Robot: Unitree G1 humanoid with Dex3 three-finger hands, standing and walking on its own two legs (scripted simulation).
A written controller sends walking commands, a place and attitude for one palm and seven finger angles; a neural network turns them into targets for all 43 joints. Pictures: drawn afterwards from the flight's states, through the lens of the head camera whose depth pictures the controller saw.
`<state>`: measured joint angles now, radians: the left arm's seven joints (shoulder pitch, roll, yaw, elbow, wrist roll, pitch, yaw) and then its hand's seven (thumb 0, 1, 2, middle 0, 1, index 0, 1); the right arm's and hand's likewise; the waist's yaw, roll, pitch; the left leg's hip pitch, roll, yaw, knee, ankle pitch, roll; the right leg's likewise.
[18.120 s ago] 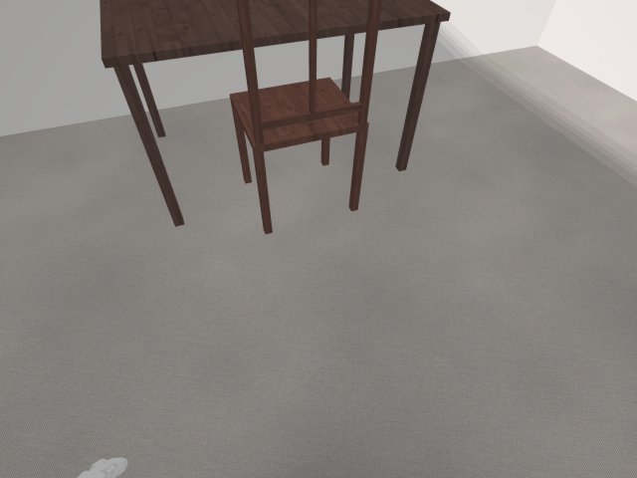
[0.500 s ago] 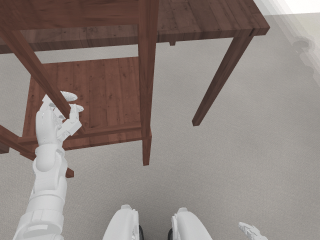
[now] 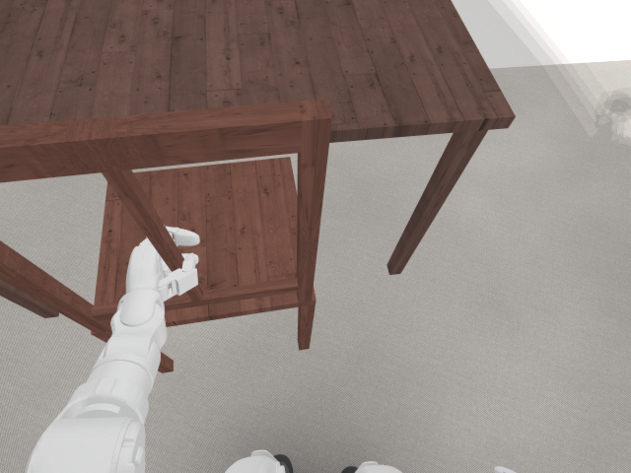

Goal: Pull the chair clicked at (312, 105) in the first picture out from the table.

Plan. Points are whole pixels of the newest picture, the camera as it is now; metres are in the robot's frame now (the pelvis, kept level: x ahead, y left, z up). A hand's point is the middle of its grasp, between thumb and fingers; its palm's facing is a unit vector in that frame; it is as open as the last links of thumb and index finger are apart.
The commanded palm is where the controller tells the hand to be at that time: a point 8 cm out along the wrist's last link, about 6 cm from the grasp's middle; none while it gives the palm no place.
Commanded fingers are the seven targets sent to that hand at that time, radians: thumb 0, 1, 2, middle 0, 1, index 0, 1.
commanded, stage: step backward, pulling the chair out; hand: left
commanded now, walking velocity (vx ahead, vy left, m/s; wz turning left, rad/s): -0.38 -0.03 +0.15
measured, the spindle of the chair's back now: (167, 249) +0.40 +0.20 -0.03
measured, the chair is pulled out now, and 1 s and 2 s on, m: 0.03 0.17 0.25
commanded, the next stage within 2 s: none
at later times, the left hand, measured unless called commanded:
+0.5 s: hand (210, 332) +0.30 +0.14 -0.06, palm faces +0.12 -0.98 -0.15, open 5.0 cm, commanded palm +0.29 +0.19 -0.06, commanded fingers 0.00 0.90 0.90 -0.50 -1.45 -0.50 -1.45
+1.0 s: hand (210, 366) +0.25 +0.13 -0.06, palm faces +0.11 -0.98 -0.16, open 5.1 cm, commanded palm +0.24 +0.18 -0.06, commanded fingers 0.00 0.90 0.90 -0.50 -1.45 -0.50 -1.45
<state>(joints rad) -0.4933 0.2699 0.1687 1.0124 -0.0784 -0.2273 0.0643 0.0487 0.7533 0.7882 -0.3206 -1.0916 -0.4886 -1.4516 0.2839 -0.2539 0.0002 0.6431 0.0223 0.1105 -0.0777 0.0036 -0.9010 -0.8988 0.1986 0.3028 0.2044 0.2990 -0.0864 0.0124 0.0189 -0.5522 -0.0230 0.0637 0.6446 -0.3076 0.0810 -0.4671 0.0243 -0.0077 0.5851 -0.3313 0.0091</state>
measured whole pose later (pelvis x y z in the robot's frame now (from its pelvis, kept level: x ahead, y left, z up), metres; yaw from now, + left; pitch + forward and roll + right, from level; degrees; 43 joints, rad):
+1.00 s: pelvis -0.11 -0.03 +0.00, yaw +1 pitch +1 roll -2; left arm -0.54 0.21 0.07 1.10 -0.08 -0.17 0.10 0.03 0.72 0.80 -0.27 -1.14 -0.49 -1.45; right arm 0.22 -0.22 0.02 0.77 0.02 -0.09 -0.11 0.01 -0.90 -0.90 0.20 0.30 0.21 0.30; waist -0.06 0.03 0.16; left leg -0.49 0.01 0.03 0.62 -0.14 0.05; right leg -0.42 0.04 -0.06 0.60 -0.21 -0.02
